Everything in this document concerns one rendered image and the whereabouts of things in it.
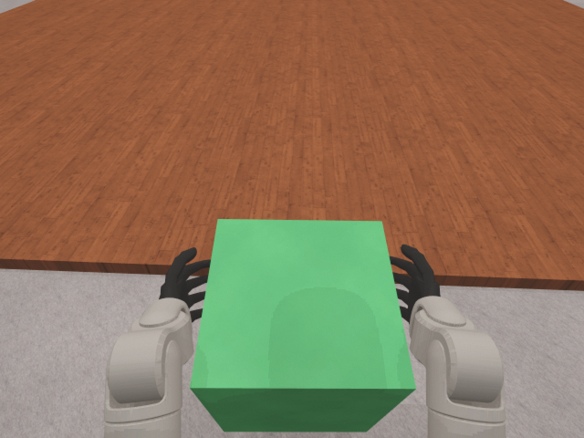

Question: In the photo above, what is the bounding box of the left robot hand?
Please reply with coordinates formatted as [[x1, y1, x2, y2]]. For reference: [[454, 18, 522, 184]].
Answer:
[[159, 247, 211, 323]]

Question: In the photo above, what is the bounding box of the left robot forearm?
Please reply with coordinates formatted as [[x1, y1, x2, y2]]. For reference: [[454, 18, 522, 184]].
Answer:
[[104, 297, 194, 438]]

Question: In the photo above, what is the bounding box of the right robot forearm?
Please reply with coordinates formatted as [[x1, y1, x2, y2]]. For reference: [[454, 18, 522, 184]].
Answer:
[[409, 296, 506, 438]]

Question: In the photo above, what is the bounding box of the carton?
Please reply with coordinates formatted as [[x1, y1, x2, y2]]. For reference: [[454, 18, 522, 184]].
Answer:
[[190, 219, 416, 432]]

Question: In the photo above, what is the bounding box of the right robot hand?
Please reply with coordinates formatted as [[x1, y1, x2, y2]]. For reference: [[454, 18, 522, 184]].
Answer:
[[390, 245, 440, 325]]

